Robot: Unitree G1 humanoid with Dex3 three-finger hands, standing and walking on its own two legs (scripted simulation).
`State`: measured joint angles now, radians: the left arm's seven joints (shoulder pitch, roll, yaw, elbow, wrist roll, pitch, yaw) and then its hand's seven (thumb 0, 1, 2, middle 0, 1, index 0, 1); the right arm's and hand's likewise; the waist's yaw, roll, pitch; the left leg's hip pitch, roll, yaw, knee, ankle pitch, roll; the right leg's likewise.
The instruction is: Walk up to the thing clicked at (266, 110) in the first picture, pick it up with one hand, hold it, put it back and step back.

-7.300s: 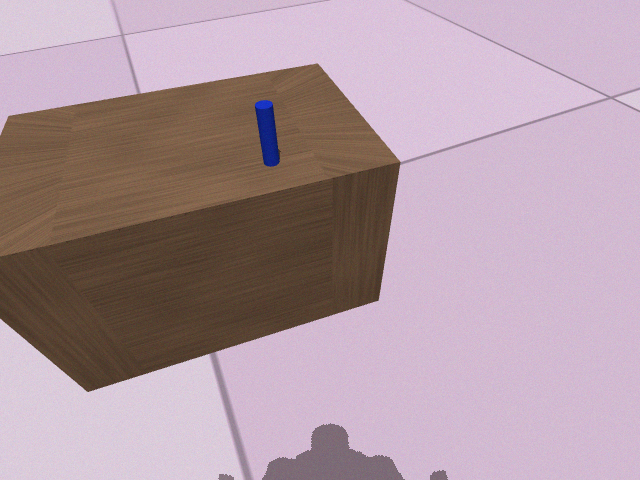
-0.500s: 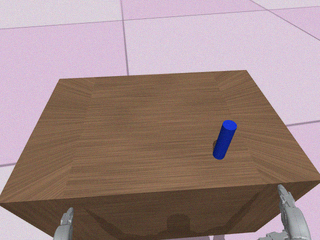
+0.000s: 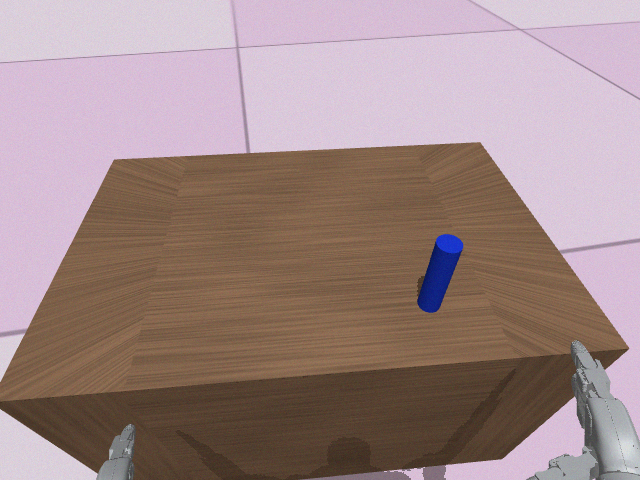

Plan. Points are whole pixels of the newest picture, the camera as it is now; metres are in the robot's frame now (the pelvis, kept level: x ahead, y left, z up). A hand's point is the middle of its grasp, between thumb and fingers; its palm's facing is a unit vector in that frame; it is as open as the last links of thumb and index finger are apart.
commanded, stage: rise first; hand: right
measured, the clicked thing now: (438, 276) +0.45 -0.21 -0.05
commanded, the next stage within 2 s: go down in 0.26 s
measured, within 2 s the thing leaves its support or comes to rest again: neither
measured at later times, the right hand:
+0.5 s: hand (559, 436) +0.17 -0.25 +0.02, palm faces +0.29 +0.89 -0.35, open 17.4 cm
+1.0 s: hand (582, 336) +0.28 -0.32 +0.04, palm faces +0.22 +0.97 -0.07, open 17.4 cm
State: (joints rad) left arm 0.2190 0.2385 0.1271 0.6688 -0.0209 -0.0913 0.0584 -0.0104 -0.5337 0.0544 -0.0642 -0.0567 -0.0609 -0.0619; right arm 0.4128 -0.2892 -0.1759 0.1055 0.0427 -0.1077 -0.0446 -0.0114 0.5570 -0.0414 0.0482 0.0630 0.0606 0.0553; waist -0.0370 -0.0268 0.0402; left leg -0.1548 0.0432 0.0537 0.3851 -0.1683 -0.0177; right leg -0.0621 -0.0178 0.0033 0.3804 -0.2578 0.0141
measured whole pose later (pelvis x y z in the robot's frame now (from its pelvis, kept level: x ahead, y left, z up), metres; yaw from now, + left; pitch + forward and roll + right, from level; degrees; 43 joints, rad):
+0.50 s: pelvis -0.01 +0.01 +0.00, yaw -1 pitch -3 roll +0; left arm 0.19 0.23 0.14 0.72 0.00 -0.13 0.05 -0.01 -0.54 0.06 -0.06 -0.05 -0.06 -0.06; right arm 0.43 -0.27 -0.24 0.10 0.03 -0.21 -0.02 -0.01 0.53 -0.05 0.05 0.06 0.06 0.06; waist -0.03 -0.03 0.04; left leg -0.19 0.04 0.06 0.41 -0.17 -0.01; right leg -0.10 -0.02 0.02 0.40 -0.25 0.02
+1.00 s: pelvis -0.01 -0.01 -0.01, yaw +0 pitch +3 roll +0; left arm 0.20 0.22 0.04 0.73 -0.03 -0.16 0.13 -0.01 -0.53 0.04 -0.07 -0.05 -0.06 -0.05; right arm -0.08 -0.48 -0.49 0.68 0.29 -0.31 0.40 -0.01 0.54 -0.04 0.04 0.05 0.06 0.05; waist 0.02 0.01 -0.03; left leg -0.34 0.05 0.05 0.50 -0.20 -0.02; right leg -0.27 -0.01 0.00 0.54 -0.31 0.01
